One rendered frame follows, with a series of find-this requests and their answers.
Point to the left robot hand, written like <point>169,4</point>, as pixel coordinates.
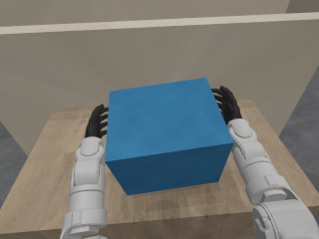
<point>94,125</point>

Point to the left robot forearm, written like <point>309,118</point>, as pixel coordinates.
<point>86,212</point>

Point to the robot right upper arm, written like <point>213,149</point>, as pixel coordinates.
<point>283,219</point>

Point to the right robot hand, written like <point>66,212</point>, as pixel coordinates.
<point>229,107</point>

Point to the pedestal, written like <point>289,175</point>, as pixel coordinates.
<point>39,198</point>

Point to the carton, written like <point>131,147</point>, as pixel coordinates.
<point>166,136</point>

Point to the right robot forearm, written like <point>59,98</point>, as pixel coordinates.
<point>263,183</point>

